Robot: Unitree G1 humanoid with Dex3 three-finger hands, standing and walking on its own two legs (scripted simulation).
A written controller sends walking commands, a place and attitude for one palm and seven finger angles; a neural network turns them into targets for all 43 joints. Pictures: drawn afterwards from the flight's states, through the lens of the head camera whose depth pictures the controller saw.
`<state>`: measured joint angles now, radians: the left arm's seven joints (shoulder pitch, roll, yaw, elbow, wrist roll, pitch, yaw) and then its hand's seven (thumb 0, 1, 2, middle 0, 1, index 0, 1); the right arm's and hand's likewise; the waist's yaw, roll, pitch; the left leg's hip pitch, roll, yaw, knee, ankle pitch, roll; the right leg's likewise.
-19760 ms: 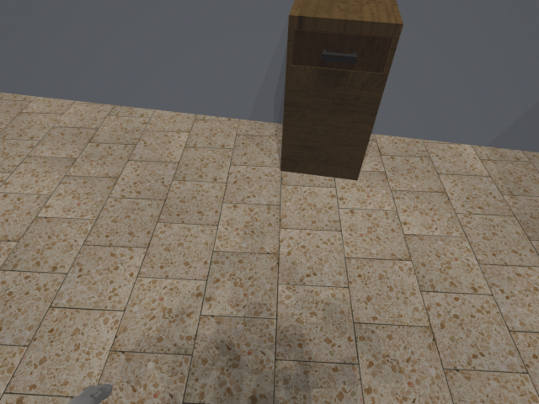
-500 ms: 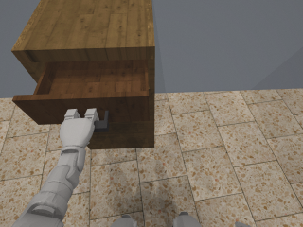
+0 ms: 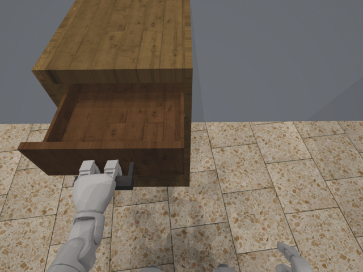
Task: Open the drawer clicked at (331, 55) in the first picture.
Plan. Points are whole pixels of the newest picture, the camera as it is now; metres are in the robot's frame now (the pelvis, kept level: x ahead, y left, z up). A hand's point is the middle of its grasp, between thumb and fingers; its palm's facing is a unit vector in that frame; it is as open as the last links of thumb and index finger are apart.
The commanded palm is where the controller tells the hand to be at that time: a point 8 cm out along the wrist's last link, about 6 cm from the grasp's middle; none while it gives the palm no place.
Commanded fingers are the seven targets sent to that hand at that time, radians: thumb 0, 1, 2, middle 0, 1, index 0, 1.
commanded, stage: pull the drawer open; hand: left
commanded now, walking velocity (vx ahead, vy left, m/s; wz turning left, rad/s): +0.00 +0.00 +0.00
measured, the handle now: (106, 174) +0.34 +0.21 -0.03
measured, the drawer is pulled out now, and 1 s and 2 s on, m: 0.22 0.30 0.29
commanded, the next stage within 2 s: open the thumb to release the handle in 0.88 s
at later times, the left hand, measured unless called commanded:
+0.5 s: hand (98, 221) +0.24 +0.21 -0.05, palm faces -0.03 -0.06 -1.00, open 5.8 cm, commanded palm +0.20 +0.21 +0.00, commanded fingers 0.00 0.90 0.90 -0.40 -1.35 -0.40 -1.35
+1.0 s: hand (96, 232) +0.21 +0.21 -0.05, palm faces -0.03 -0.08 -1.00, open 5.9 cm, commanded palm +0.20 +0.21 +0.00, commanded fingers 0.00 0.76 0.84 -0.39 -1.34 -0.39 -1.34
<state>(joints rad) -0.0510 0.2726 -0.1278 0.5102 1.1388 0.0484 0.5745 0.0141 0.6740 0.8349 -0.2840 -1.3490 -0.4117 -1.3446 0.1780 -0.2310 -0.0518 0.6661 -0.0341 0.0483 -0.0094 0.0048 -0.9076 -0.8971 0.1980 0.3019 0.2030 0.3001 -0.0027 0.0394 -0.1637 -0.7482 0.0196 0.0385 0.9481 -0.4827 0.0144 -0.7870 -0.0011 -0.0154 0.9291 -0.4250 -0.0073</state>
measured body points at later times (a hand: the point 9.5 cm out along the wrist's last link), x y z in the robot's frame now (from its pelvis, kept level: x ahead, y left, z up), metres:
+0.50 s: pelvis +0.00 -0.01 +0.00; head +0.06 -0.03 +0.44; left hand +0.23 +0.21 +0.00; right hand +0.17 -0.25 -0.12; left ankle -0.02 +0.11 -0.68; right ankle +0.01 -0.12 -0.68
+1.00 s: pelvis +0.00 -0.02 -0.01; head +0.06 -0.03 +0.43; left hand +0.21 +0.21 +0.01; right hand +0.19 -0.25 -0.11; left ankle -0.02 +0.11 -0.68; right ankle +0.01 -0.12 -0.68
